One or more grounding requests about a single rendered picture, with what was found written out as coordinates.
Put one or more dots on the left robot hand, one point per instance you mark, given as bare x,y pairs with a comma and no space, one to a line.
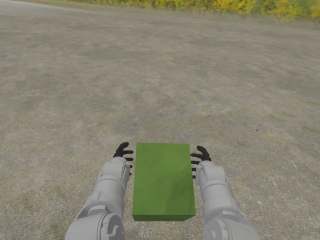
120,152

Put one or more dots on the robot right forearm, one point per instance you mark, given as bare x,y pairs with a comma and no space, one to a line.
217,194

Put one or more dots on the right robot hand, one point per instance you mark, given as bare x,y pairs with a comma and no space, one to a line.
204,156

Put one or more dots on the right robot upper arm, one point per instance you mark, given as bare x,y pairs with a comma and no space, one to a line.
220,228

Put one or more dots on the robot left forearm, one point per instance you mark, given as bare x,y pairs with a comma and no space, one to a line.
109,189

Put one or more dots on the left robot upper arm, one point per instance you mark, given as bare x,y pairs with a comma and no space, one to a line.
102,226

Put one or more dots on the carton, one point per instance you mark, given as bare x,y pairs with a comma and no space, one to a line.
163,183

